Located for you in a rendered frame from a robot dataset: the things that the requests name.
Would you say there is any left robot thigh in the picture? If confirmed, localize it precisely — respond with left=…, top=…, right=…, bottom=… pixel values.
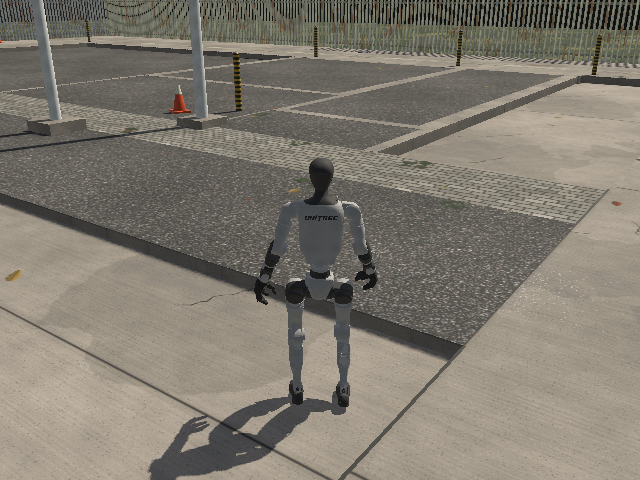
left=285, top=278, right=306, bottom=345

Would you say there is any right robot forearm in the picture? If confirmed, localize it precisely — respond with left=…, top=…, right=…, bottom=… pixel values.
left=358, top=240, right=376, bottom=275

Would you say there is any robot right hand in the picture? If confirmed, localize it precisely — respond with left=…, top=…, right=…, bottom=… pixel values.
left=355, top=270, right=378, bottom=290

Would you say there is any right robot upper arm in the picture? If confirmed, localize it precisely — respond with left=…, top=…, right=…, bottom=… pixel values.
left=342, top=201, right=368, bottom=255

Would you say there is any robot right foot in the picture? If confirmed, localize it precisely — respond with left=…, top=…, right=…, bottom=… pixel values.
left=336, top=381, right=350, bottom=407

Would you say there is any robot left hand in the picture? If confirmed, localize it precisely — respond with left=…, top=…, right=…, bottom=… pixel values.
left=254, top=278, right=277, bottom=305

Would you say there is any left robot forearm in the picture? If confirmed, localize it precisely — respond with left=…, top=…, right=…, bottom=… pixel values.
left=258, top=240, right=280, bottom=283

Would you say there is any left robot upper arm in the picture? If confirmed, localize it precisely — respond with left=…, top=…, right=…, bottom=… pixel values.
left=271, top=201, right=301, bottom=256

